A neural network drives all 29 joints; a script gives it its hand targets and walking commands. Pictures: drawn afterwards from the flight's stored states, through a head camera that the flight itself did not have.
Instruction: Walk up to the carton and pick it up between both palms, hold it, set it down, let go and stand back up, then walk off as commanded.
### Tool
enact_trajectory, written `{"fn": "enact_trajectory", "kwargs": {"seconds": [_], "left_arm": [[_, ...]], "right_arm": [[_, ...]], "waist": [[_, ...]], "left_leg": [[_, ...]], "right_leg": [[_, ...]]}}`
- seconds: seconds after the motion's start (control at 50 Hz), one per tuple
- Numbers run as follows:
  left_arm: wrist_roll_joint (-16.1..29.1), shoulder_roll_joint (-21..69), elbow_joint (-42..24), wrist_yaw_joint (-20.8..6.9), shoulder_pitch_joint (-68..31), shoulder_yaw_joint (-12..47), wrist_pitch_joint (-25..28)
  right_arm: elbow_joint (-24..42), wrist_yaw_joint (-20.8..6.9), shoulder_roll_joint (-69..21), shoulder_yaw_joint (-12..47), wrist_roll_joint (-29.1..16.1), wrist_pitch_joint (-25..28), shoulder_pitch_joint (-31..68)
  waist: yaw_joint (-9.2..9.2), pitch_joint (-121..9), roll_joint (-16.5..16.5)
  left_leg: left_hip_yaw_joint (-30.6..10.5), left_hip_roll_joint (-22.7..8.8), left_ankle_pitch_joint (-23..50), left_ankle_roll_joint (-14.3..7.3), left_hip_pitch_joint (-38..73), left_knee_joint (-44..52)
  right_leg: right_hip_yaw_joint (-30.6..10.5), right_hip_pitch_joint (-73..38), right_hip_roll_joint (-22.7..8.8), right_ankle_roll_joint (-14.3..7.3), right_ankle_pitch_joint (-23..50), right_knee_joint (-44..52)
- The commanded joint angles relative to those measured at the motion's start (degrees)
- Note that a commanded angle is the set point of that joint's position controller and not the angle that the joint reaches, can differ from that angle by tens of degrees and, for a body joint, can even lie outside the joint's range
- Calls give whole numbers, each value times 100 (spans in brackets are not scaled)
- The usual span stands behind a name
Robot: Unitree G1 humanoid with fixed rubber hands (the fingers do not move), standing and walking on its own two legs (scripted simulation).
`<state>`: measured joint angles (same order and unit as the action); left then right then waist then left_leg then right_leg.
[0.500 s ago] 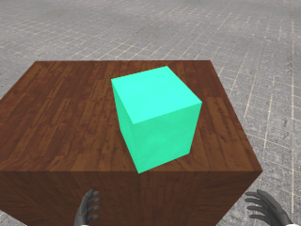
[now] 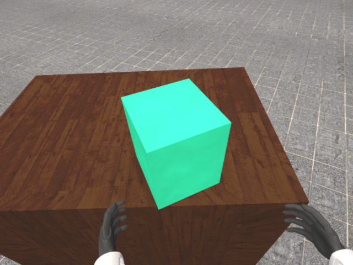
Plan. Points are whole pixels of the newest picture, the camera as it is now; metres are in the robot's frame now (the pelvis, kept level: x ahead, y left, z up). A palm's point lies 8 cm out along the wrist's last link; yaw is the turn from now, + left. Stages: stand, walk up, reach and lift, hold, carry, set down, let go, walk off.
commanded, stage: reach and lift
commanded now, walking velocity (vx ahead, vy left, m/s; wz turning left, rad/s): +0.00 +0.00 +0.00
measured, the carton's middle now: (173, 143) +0.44 +0.05 +0.02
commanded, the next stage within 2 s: none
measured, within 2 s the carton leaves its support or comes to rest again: neither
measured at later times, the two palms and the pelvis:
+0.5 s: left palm (109, 216) +0.21 +0.17 +0.06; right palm (315, 209) +0.24 -0.26 +0.03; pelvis -0.01 -0.01 +0.00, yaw -1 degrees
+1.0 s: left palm (101, 194) +0.23 +0.18 +0.10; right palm (302, 173) +0.30 -0.23 +0.08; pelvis -0.03 +0.00 +0.01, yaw -1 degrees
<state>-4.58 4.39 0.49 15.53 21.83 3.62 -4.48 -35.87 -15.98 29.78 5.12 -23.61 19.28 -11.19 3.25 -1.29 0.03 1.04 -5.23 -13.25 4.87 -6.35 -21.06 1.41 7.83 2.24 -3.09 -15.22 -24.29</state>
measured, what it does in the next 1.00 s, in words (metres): stands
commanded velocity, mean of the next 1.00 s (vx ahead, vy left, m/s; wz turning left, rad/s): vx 0.00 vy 0.00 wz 0.00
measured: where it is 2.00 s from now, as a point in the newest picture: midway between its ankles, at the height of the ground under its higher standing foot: outside the picture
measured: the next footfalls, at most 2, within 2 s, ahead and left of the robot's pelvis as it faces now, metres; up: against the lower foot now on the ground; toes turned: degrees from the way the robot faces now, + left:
none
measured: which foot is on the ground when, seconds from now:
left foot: down 0.00-1.00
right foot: down 0.00-1.00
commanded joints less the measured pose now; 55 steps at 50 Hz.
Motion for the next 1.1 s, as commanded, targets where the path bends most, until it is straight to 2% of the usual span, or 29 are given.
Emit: {"fn": "enact_trajectory", "kwargs": {"seconds": [0.0,0.02,0.04,0.08,0.1,0.16,0.22,0.24,0.26,0.32,0.34,0.4,0.44,0.5,0.56,0.6,0.68,0.7,0.72,0.76,0.78,0.8,0.82,0.9,0.96,0.98,1.02,1.04,1.08], "left_arm": [[-44,97,-1301,81,-620,-57,400],[-42,55,-1442,113,-750,-77,466],[62,184,-1529,142,-748,40,506],[-40,266,-1377,179,-718,39,487],[2,272,-1365,185,-535,9,453],[36,337,-1369,155,-817,-101,395],[-10,434,-1416,219,-1203,-37,257],[5,332,-1547,218,-1455,-168,255],[102,354,-1642,250,-1493,-116,187],[76,224,-1862,255,-1756,-222,-24],[-31,250,-1660,238,-1595,-299,-110],[-41,325,-1819,227,-1790,-263,-393],[6,311,-1961,209,-1687,-339,-609],[-96,475,-1798,136,-1856,-199,-910],[-19,315,-2260,195,-2379,-276,-957],[35,441,-2312,214,-2184,-135,-1105],[-21,233,-2251,256,-3183,-273,-1390],[32,221,-2407,275,-3061,-257,-1472],[145,239,-2385,284,-3063,-316,-1584],[74,240,-2331,270,-3134,-354,-1723],[149,211,-2575,253,-3365,-287,-1828],[103,123,-2565,290,-3264,-415,-1859],[84,107,-2300,292,-3368,-474,-1979],[280,-1,-2509,254,-3844,-424,-2374],[345,58,-2219,262,-3768,-534,-2669],[384,-38,-2417,280,-4339,-576,-2744],[436,-194,-2399,290,-4601,-691,-2873],[510,-313,-2680,337,-4574,-719,-2946],[581,-331,-2417,336,-4535,-850,-3135]], "right_arm": [[934,32,1300,-434,-258,423,804],[1111,38,1248,-314,-368,452,966],[1182,1,1276,-354,-383,492,1065],[965,29,1372,-334,-502,501,1008],[892,-8,1626,-412,-478,519,878],[959,36,1450,-211,-587,490,1141],[934,62,1321,-247,-584,375,1517],[1134,74,1301,-193,-605,362,1844],[1227,72,1400,-151,-578,288,1900],[1510,176,1376,-264,-619,172,2215],[1268,196,1292,-91,-551,70,1958],[1337,277,1410,-237,-495,-55,2317],[1439,329,1375,-261,-595,-159,2297],[1384,357,1339,-330,-431,-397,2510],[1430,337,1144,-340,-423,-552,2820],[1440,368,1187,-387,-407,-621,2896],[1543,392,1159,-454,-226,-939,3653],[1590,422,1174,-473,-221,-1006,3642],[1653,452,1221,-478,-238,-1055,3705],[1387,501,1185,-485,-170,-1197,3721],[1657,504,1326,-594,-210,-1265,4020],[1749,533,1285,-563,-261,-1283,3990],[1773,576,1346,-552,-211,-1331,4190],[1766,656,1327,-521,-263,-1722,4538],[1648,681,1254,-326,-253,-2013,4683],[1728,694,1312,-452,-233,-2098,5190],[1831,722,1260,-412,-176,-2228,5441],[1888,729,1293,-420,-258,-2311,5421],[1926,822,1442,-402,-334,-2423,5561]], "waist": [[-9,-510,-913],[99,-496,-905],[-14,-687,-941],[41,-515,-805],[-57,-502,-1043],[-36,-651,-1016],[2,-681,-870],[92,-905,-961],[-2,-979,-1082],[128,-1155,-960],[90,-944,-1128],[112,-1026,-868],[114,-961,-926],[-42,-833,-776],[155,-949,-653],[30,-1002,-635],[122,-977,-725],[176,-1014,-614],[114,-989,-808],[163,-1136,-625],[90,-1375,-566],[200,-1483,-427],[207,-1312,-637],[91,-1409,-576],[125,-1193,-777],[120,-1400,-618],[281,-1472,-787],[276,-1695,-576],[188,-1760,-677]], "left_leg": [[178,582,1504,-359,-61,16],[191,596,1422,-363,-145,-30],[181,586,1414,-369,-159,-28],[160,605,1580,-389,-139,-58],[157,555,1633,-385,65,5],[118,552,1658,-359,-102,-93],[168,565,1405,-358,-138,-11],[152,571,1245,-392,-216,-44],[177,560,1214,-418,-125,-1],[190,554,1521,-411,-8,-23],[158,527,1470,-419,-161,37],[109,510,1590,-413,172,75],[64,493,1858,-405,274,125],[58,476,1700,-396,318,273],[71,465,1452,-385,520,297],[14,455,1874,-377,627,274],[74,387,1479,-398,870,411],[4,409,1429,-413,676,372],[77,404,1523,-417,701,404],[63,412,1696,-366,746,391],[65,415,1770,-359,777,358],[58,416,1862,-315,850,333],[109,420,1844,-335,646,350],[73,421,1703,-355,806,365],[60,414,1712,-369,630,395],[67,405,1507,-357,609,442],[133,442,1519,-361,433,448],[147,479,1528,-348,427,415],[143,480,1778,-336,355,358]], "right_leg": [[-482,-232,-68,5,2587,463],[-552,-164,-100,50,2403,447],[-574,-82,-74,47,2426,442],[-551,-11,-50,42,2595,362],[-412,38,52,58,2532,400],[-524,81,-3,5,2583,381],[-675,138,-50,-50,2064,526],[-738,20,-80,-47,1932,524],[-663,-9,-46,-2,1748,526],[-713,-78,-70,44,2069,522],[-771,-223,-116,9,2159,561],[-633,-174,-47,-1,2167,581],[-580,-347,-12,-33,2801,552],[-538,-372,14,-33,2450,693],[-608,-110,-62,-93,1792,824],[-501,-164,-10,-115,2286,757],[-450,175,18,-115,1250,973],[-535,81,-31,-135,1394,953],[-466,91,7,-103,1410,951],[-492,-128,-36,-120,1733,902],[-404,-146,45,-109,1838,872],[-443,-114,2,-136,1829,846],[-536,-160,-17,-125,1775,908],[-387,-285,25,-71,1723,919],[-446,-305,-5,-70,1598,940],[-490,-244,-26,-53,1312,964],[-514,-307,-16,3,1332,960],[-530,-391,-52,-14,1416,894],[-504,-615,15,64,1931,788]]}}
